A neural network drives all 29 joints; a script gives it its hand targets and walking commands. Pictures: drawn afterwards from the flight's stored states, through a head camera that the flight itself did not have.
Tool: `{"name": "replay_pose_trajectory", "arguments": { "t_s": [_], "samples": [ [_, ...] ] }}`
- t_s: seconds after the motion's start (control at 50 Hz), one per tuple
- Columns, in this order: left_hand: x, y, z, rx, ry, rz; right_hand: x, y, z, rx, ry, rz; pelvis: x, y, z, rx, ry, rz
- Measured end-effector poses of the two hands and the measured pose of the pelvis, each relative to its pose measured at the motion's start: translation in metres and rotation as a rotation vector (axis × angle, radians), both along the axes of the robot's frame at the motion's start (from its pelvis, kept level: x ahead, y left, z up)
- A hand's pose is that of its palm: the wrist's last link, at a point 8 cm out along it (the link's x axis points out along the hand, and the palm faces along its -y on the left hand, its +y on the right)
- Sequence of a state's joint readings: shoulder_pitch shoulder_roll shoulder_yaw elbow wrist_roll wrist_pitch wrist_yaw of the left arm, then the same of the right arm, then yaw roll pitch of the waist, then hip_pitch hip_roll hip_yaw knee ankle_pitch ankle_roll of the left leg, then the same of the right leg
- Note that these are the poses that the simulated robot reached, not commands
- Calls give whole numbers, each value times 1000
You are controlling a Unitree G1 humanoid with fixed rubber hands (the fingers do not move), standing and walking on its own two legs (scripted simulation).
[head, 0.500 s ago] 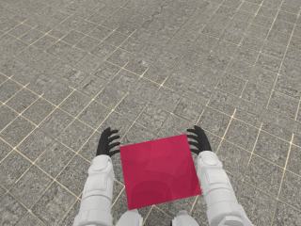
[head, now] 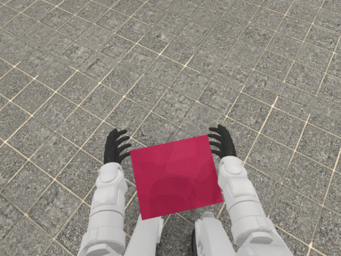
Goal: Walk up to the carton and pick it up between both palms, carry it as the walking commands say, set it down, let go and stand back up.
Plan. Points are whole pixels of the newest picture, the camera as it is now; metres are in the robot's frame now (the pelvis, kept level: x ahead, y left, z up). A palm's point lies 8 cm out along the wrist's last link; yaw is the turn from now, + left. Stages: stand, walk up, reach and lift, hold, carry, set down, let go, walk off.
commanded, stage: set down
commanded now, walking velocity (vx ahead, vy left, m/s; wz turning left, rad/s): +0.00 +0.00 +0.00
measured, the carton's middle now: (174, 173) +0.35 +0.03 -0.18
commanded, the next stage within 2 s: none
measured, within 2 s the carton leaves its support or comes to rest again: neither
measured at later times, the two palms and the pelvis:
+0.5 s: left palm (122, 162) +0.36 +0.18 -0.14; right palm (219, 157) +0.40 -0.10 -0.15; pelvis -0.03 +0.02 -0.08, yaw +0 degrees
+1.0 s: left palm (129, 164) +0.38 +0.18 -0.24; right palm (212, 158) +0.42 -0.09 -0.25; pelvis -0.05 +0.01 -0.15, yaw +0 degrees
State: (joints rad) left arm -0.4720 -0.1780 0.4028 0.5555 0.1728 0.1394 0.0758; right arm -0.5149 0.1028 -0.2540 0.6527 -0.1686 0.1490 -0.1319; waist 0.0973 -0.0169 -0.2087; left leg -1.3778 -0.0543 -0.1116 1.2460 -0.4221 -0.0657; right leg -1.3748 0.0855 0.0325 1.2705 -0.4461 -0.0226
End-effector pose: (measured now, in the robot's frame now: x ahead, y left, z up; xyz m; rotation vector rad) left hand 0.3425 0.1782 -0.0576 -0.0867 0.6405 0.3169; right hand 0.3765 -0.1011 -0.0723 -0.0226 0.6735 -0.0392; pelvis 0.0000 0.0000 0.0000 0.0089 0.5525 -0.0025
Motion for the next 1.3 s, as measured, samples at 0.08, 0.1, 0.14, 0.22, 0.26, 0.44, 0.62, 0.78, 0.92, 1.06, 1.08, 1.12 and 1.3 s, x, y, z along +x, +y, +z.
{"name": "replay_pose_trajectory", "arguments": {
  "t_s": [0.08, 0.1, 0.14, 0.22, 0.26, 0.44, 0.62, 0.78, 0.92, 1.06, 1.08, 1.12, 1.3],
  "samples": [
    [3, 2, -12, 0, -3, 7, 4, 2, -12, -5, -4, 4, -4, 3, -13, -2, 14, 1],
    [4, 2, -16, -1, -4, 7, 5, 2, -15, -7, -4, 5, -5, 4, -16, -3, 17, 1],
    [5, 3, -22, -3, -4, 9, 6, 3, -21, -11, -4, 6, -7, 6, -22, -4, 24, 0],
    [8, 3, -36, -5, 1, 10, 8, 4, -35, -17, 1, 6, -11, 10, -35, -5, 36, -1],
    [10, 3, -44, -6, 1, 9, 10, 4, -41, -23, 2, 8, -14, 12, -41, -6, 41, -1],
    [18, 3, -76, -5, 1, 9, 17, 4, -72, -35, 4, 8, -23, 19, -70, -10, 61, 1],
    [26, 0, -107, 1, -3, 10, 25, 2, -103, -38, 2, 9, -31, 22, -97, -8, 80, -3],
    [31, 1, -136, 14, 5, 14, 32, 2, -135, -37, 12, 22, -38, 20, -121, 0, 107, -9],
    [37, 3, -162, 20, 1, 19, 40, 5, -164, -32, 14, 32, -43, 16, -142, 8, 133, -13],
    [42, 5, -190, 24, 4, 21, 47, 7, -194, -31, 19, 46, -47, 13, -163, 14, 157, -14],
    [43, 5, -193, 24, 5, 21, 48, 7, -198, -32, 21, 48, -47, 13, -166, 14, 160, -14],
    [44, 5, -201, 23, 6, 21, 50, 7, -206, -33, 24, 51, -48, 13, -172, 16, 166, -15],
    [52, 7, -230, 20, 8, 18, 59, 9, -237, -35, 31, 66, -49, 12, -196, 20, 178, -19]
  ]
}}
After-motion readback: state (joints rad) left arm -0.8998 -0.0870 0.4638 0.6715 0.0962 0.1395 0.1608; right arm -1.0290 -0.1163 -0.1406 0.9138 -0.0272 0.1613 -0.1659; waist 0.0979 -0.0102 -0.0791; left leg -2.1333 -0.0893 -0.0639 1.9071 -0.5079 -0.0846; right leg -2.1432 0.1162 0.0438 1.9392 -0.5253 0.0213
